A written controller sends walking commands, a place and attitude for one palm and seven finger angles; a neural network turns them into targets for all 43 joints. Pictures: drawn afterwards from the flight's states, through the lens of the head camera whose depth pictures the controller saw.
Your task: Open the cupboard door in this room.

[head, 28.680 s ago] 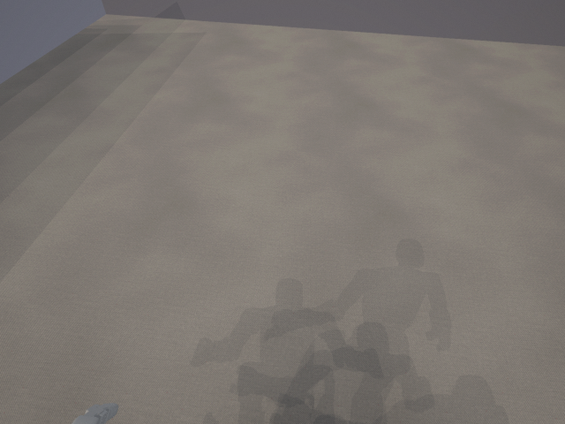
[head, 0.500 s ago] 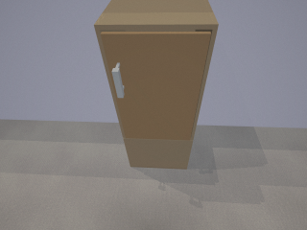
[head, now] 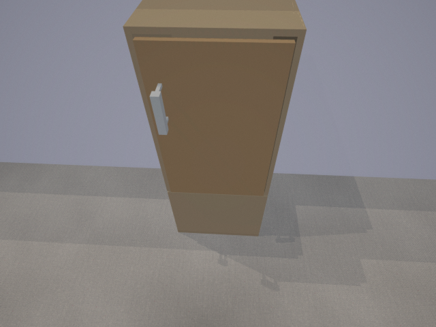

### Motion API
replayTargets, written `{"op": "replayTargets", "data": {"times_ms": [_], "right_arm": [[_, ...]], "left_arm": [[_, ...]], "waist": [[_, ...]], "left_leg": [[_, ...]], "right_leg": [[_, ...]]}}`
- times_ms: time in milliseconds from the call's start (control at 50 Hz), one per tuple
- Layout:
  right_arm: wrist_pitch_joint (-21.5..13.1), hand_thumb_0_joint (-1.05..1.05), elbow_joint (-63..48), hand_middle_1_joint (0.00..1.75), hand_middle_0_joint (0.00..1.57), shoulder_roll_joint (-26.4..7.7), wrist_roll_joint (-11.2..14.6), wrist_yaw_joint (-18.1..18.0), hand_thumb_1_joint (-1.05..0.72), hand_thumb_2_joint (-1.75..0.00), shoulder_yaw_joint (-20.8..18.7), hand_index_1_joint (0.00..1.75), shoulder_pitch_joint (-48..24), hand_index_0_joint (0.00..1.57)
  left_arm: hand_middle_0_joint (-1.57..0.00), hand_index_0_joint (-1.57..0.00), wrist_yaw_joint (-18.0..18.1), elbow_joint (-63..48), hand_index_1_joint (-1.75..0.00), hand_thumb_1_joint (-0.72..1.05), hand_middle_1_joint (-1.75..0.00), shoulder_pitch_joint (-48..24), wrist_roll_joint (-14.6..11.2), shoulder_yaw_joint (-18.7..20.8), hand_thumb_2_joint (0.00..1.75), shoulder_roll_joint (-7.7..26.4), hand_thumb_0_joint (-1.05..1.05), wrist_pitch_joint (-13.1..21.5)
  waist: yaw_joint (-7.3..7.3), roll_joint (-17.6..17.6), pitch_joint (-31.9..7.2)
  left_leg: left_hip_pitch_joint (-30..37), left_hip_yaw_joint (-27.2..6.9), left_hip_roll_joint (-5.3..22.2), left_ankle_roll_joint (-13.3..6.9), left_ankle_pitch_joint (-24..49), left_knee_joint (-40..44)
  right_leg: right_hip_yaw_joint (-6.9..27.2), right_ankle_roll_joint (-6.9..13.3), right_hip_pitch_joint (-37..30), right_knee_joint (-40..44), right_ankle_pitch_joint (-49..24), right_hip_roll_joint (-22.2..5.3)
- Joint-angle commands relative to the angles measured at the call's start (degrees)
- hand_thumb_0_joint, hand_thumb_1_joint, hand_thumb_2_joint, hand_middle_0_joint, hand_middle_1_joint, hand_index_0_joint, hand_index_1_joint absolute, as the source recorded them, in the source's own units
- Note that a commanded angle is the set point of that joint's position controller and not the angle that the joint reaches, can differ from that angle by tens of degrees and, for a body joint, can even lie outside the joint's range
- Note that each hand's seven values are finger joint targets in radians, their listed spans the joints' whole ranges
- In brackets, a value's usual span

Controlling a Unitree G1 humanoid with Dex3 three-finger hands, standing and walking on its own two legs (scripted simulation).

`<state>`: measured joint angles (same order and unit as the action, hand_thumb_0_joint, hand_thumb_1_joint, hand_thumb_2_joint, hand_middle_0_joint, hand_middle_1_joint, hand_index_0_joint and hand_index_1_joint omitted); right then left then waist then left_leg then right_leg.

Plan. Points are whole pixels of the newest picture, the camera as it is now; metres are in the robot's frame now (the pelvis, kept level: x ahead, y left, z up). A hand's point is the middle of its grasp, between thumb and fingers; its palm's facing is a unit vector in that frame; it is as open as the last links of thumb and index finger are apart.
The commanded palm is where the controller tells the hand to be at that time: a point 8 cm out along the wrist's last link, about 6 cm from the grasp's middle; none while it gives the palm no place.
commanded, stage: shuffle to correct the standing spot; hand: left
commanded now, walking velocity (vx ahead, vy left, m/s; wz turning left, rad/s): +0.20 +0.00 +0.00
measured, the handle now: (161, 109) +0.62 +0.19 +0.05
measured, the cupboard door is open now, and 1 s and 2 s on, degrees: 0 0 0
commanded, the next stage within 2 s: come to a stop and stand still in 0.12 s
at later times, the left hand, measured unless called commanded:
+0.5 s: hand out of the picture +0.15 +0.18 -0.17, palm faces +0.05 -0.95 -0.29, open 7.3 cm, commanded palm none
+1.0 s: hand out of the picture +0.07 +0.23 -0.17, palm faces +0.04 -0.96 -0.27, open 7.4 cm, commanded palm none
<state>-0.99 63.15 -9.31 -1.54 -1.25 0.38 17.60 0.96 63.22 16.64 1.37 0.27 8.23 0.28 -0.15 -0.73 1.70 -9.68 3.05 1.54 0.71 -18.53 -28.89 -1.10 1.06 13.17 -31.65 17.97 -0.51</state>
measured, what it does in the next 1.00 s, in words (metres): steps on the spot: right foot, then left foot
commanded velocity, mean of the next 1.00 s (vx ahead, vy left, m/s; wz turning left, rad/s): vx -0.04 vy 0.02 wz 0.00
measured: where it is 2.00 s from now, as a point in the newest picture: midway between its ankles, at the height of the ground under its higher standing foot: outside the picture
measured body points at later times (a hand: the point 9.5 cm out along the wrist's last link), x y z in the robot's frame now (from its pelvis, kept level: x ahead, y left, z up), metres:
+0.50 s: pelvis +0.09 -0.02 -0.01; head +0.13 -0.05 +0.44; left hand +0.15 +0.23 -0.14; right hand +0.04 -0.23 -0.18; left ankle -0.01 +0.12 -0.68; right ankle +0.10 -0.09 -0.73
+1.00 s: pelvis +0.05 +0.03 -0.01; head +0.03 +0.01 +0.44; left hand +0.07 +0.28 -0.15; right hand +0.15 -0.19 -0.15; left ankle +0.08 +0.11 -0.73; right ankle +0.10 -0.09 -0.73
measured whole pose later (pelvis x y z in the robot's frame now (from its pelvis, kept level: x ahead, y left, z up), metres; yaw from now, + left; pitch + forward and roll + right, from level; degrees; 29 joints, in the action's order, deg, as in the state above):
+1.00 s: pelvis +0.05 +0.03 -0.01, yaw +0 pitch -3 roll +0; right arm 1.6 50.1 -10.9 -1.5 -0.3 -0.8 11.9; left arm 1.7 55.7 17.8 2.2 0.5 10.0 -2.4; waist -1.4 -2.4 0.6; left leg -15.2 6.2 -1.7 -3.9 -15.3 -32.9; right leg -2.1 0.8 17.8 -34.7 14.7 -2.5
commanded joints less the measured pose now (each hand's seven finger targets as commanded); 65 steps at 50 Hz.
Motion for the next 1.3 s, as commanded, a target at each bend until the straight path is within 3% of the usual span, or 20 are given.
{"op": "replayTargets", "data": {"times_ms": [0,120,160,200,260,300,340,360,380,400,480,540,660,720,740,780,820,880,980,1280], "right_arm": [[-0.47,0.0,-2.15,0.3,0.2,-3.24,0.02,0.28,-0.9,-0.9,-1.12,0.3,2.98,0.2],[-2.04,0.0,-2.16,0.3,0.2,-2.13,0.34,0.2,-0.9,-0.9,-1.06,0.3,5.19,0.2],[-2.78,0.0,0.13,0.3,0.2,-4.82,0.23,-0.25,-0.9,-0.9,-1.48,0.3,10.12,0.2],[-2.93,0.0,2.4,0.3,0.2,-7.64,-0.34,-1.17,-0.9,-0.9,-2.44,0.3,17.31,0.2],[-2.73,0.0,1.19,0.3,0.2,-6.51,-0.86,-1.72,-0.9,-0.9,-1.75,0.3,14.72,0.2],[-2.28,0.0,-0.66,0.3,0.2,-6.36,-0.51,-2.07,-0.9,-0.9,-1.51,0.3,7.92,0.2],[-2.27,0.0,-2.08,0.3,0.2,-8.67,1.1,-2.12,-0.9,-0.9,-2.19,0.3,4.6,0.2],[-2.32,0.0,-2.8,0.3,0.2,-8.98,1.8,-1.93,-0.9,-0.9,-2.93,0.3,4.97,0.2],[-1.98,0.0,-3.1,0.3,0.2,-5.52,2.15,-1.77,-0.9,-0.9,-2.96,0.3,6.16,0.2],[-1.26,0.0,-3.44,0.3,0.2,-2.76,2.37,-2.02,-0.9,-0.9,-2.72,0.3,6.29,0.2],[1.56,0.0,-3.75,0.3,0.2,-0.8,1.46,-1.36,-0.9,-0.9,-3.25,0.3,0.58,0.2],[2.67,0.0,-4.11,0.3,0.2,-0.59,1.15,-0.31,-0.9,-0.9,-3.43,0.3,0.83,0.2],[2.73,0.0,-7.4,0.3,0.2,-1.63,0.83,0.35,-0.9,-0.9,-3.63,0.3,-4.01,0.2],[1.86,0.0,-7.63,0.3,0.2,-1.63,0.91,0.26,-0.9,-0.9,-3.51,0.3,-1.38,0.2],[1.74,0.0,-11.49,0.3,0.2,-7.13,1.54,0.36,-0.9,-0.9,-4.43,0.3,-2.93,0.2],[1.58,0.0,-13.89,0.3,0.2,-5.54,0.83,0.37,-0.9,-0.9,-3.99,0.3,-4.21,0.2],[1.42,0.0,-15.57,0.3,0.2,-8.68,-0.11,0.43,-0.9,-0.9,-3.71,0.3,-4.89,0.2],[1.72,0.0,-17.71,0.3,0.2,-9.36,0.29,0.48,-0.9,-0.9,-3.43,0.3,-8.99,0.2],[1.39,0.0,-17.29,0.3,0.2,-9.52,0.29,0.86,-0.9,-0.9,-3.03,0.3,-6.27,0.2],[0.05,0.0,-9.87,0.3,0.2,-8.2,0.4,0.56,-0.9,-0.9,-1.7,0.3,-0.82,0.2]], "left_arm": [[-0.2,-0.2,-0.02,-2.27,-0.3,0.9,-0.3,4.34,-0.08,2.17,0.9,8.03,0.0,0.9],[-0.2,-0.2,-0.07,-2.07,-0.3,0.9,-0.3,6.26,-0.19,3.17,0.9,7.85,0.0,1.79],[-0.2,-0.2,-0.28,-2.98,-0.3,0.9,-0.3,4.01,-0.11,2.8,0.9,5.64,0.0,1.85],[-0.2,-0.2,-0.1,-5.53,-0.3,0.9,-0.3,-1.99,0.06,2.18,0.9,3.28,0.0,2.47],[-0.2,-0.2,-0.04,-7.24,-0.3,0.9,-0.3,-6.58,-0.5,2.46,0.9,2.49,0.0,2.64],[-0.2,-0.2,-0.34,-6.3,-0.3,0.9,-0.3,-3.31,-0.74,2.42,0.9,1.29,0.0,2.2],[-0.2,-0.2,-0.13,-3.12,-0.3,0.9,-0.3,6.56,-0.72,3.08,0.9,4.38,0.0,2.33],[-0.2,-0.2,0.41,-2.15,-0.3,0.9,-0.3,10.04,-0.43,4.0,0.9,9.3,0.0,2.75],[-0.2,-0.2,1.11,-1.58,-0.3,0.9,-0.3,11.87,-0.4,4.59,0.9,11.79,0.0,2.76],[-0.2,-0.2,1.35,-1.4,-0.3,0.9,-0.3,13.02,-0.69,4.23,0.9,12.56,0.0,2.34],[-0.2,-0.2,2.09,-4.79,-0.3,0.9,-0.3,3.43,0.0,3.09,0.9,8.95,0.0,1.05],[-0.2,-0.2,2.14,-7.21,-0.3,0.9,-0.3,0.33,0.07,3.68,0.9,10.01,0.0,0.44],[-0.2,-0.2,1.71,-9.46,-0.3,0.9,-0.3,-0.6,0.55,4.78,0.9,11.83,0.0,-0.14],[-0.2,-0.2,1.61,-10.2,-0.3,0.9,-0.3,-1.82,0.35,4.77,0.9,11.63,0.0,-0.47],[-0.2,-0.2,3.76,-10.32,-0.3,0.9,-0.3,-0.29,-0.03,3.62,0.9,12.43,0.0,0.32],[-0.2,-0.2,3.02,-12.68,-0.3,0.9,-0.3,-1.97,-0.33,3.4,0.9,12.25,0.0,-0.44],[-0.2,-0.2,2.38,-12.55,-0.3,0.9,-0.3,-0.94,-0.31,2.14,0.9,7.69,0.0,-0.82],[-0.2,-0.2,1.3,-11.12,-0.3,0.9,-0.3,0.88,0.61,1.56,0.9,7.36,0.0,-1.96],[-0.2,-0.2,0.67,-11.18,-0.3,0.9,-0.3,3.59,0.48,1.28,0.9,7.87,0.0,-0.91],[-0.2,-0.2,0.52,-8.09,-0.3,0.9,-0.3,3.33,-0.17,0.58,0.9,7.78,0.0,0.51]], "waist": [[-0.45,5.23,6.94],[0.45,4.13,4.82],[2.29,-6.46,2.59],[5.16,-16.4,4.06],[4.37,-8.43,5.8],[0.63,-7.71,5.01],[-4.08,-4.3,-1.76],[-4.69,0.99,-5.49],[-4.36,8.61,-8.69],[-4.45,9.38,-11.63],[-2.16,11.62,-1.13],[-0.6,10.8,-2.52],[-1.4,8.57,-3.36],[0.5,8.19,-4.25],[2.08,-2.39,-12.6],[1.67,-6.96,-9.38],[-0.14,-13.79,-0.69],[-1.33,-7.58,7.96],[-1.1,1.78,3.88],[0.24,0.88,1.88]], "left_leg": [[-8.62,-1.06,0.85,-2.79,-7.21,1.09],[-5.56,0.82,0.5,-2.9,1.22,-1.86],[3.65,-6.51,6.55,-5.39,13.83,2.69],[14.74,-19.63,17.42,-13.2,38.93,7.45],[14.34,-15.23,18.33,-14.43,57.72,4.32],[6.55,-6.84,12.93,-9.21,56.62,2.63],[1.52,-2.49,7.91,-4.69,50.95,-4.09],[-4.11,-2.22,5.66,-2.96,37.87,-8.95],[-10.31,-0.17,0.62,-1.1,11.88,-17.94],[-10.88,-0.72,-2.12,-0.43,-15.93,-26.15],[-16.59,-4.01,-0.49,0.23,-15.83,-35.8],[-14.72,-1.75,-0.93,1.36,-9.66,-31.86],[-12.28,-0.31,-1.09,1.8,-6.39,-20.76],[-3.82,0.48,-1.49,1.22,0.95,-7.07],[-3.07,2.0,-0.99,1.59,-0.45,-5.93],[-0.51,0.45,0.52,-0.68,2.61,0.61],[-8.95,-11.29,10.24,-5.56,9.16,7.79],[-20.07,-13.09,9.26,-6.44,-13.29,15.25],[-15.45,-9.95,5.62,-5.06,-16.09,13.69],[-9.87,-9.53,4.5,-4.28,-10.34,13.77]], "right_leg": [[10.16,4.49,2.96,11.18,15.74,-6.33],[9.03,6.15,2.04,6.65,0.65,-7.62],[0.82,3.68,7.48,-5.33,-3.92,-1.9],[-5.0,1.54,23.28,-22.09,14.08,1.89],[-1.61,1.97,26.06,-24.07,17.67,-2.92],[-4.24,1.35,13.78,-10.77,8.85,-2.19],[-5.62,0.42,-3.8,2.98,-15.46,-0.61],[0.25,2.69,-12.61,1.24,-32.62,-5.76],[12.28,8.96,-17.09,-1.01,-57.8,-16.82],[15.01,15.25,-17.73,1.38,-75.12,-24.89],[8.71,13.0,-5.39,5.14,-61.25,-19.56],[4.11,10.85,-2.07,6.9,-50.43,-16.97],[7.43,11.29,-0.46,8.35,-34.9,-16.96],[7.11,8.78,2.87,6.2,-24.51,-14.95],[13.43,7.08,-4.97,4.54,-38.11,-16.33],[6.98,5.08,2.53,1.01,-12.49,-11.93],[-1.51,1.18,5.75,-2.11,1.79,-3.06],[-1.88,0.77,3.47,-3.8,2.67,-1.79],[1.95,0.84,2.9,3.41,3.59,-2.55],[7.63,1.81,4.2,8.4,4.42,-3.69]]}}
